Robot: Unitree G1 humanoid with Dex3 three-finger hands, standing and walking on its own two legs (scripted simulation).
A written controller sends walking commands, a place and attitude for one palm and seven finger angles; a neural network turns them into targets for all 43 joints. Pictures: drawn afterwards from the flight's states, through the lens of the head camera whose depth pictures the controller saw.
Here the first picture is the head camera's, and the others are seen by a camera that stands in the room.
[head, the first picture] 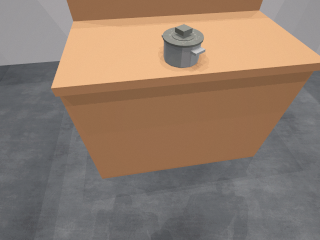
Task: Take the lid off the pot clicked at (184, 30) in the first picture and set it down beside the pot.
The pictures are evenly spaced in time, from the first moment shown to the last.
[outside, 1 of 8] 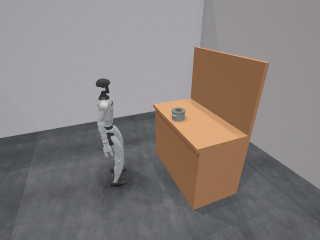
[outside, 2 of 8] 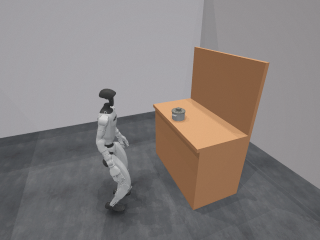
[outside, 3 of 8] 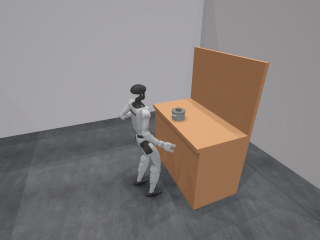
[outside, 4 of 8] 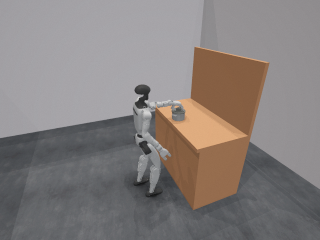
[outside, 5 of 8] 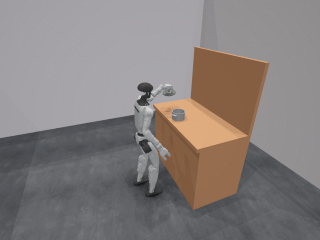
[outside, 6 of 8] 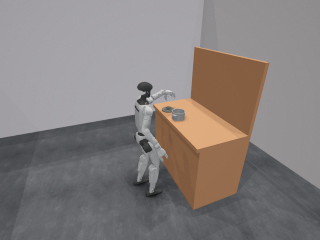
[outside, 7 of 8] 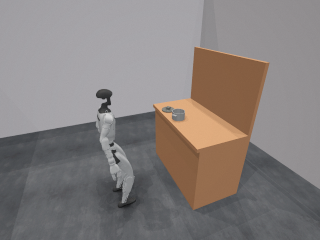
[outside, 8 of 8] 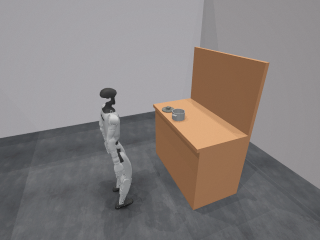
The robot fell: no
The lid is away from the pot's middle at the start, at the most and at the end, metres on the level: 0.00 0.26 0.24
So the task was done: yes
